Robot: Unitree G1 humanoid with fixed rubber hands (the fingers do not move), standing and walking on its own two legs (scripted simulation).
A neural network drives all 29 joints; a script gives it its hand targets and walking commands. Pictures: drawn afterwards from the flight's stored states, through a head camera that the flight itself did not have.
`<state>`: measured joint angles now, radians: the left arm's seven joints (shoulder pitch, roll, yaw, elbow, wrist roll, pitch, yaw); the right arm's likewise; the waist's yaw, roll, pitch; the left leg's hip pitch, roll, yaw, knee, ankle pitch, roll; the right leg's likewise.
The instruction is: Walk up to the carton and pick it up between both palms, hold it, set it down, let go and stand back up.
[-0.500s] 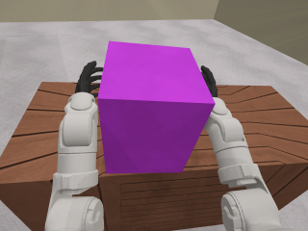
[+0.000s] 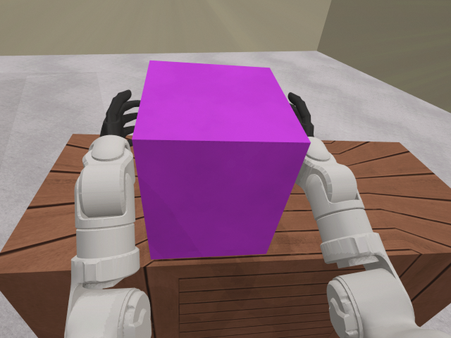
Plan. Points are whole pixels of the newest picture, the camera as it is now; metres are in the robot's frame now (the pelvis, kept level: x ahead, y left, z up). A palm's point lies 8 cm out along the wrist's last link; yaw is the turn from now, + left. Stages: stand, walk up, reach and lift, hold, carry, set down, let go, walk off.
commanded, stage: hold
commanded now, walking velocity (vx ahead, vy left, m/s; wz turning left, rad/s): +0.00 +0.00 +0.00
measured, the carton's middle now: (211, 162) +0.35 +0.01 +0.20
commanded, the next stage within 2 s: none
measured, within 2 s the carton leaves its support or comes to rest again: neither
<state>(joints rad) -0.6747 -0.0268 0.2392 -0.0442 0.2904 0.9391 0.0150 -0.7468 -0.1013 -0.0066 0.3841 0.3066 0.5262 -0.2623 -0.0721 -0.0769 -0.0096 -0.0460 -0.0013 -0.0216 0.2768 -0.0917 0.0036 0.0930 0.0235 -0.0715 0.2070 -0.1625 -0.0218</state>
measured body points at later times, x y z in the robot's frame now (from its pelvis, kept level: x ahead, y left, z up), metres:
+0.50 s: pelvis -0.01 +0.00 +0.00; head -0.05 +0.04 +0.45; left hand +0.37 +0.15 +0.24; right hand +0.38 -0.14 +0.25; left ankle +0.05 +0.11 -0.75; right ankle -0.02 -0.10 -0.75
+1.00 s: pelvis +0.00 +0.00 +0.00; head -0.05 +0.04 +0.45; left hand +0.37 +0.16 +0.24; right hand +0.38 -0.14 +0.25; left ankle +0.05 +0.11 -0.75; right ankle -0.02 -0.10 -0.75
